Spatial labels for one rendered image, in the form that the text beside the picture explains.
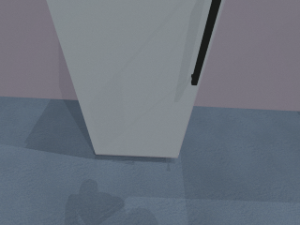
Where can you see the handle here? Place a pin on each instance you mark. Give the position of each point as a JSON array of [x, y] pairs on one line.
[[207, 33]]

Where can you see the fridge door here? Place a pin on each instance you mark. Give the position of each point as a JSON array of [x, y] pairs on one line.
[[130, 62]]

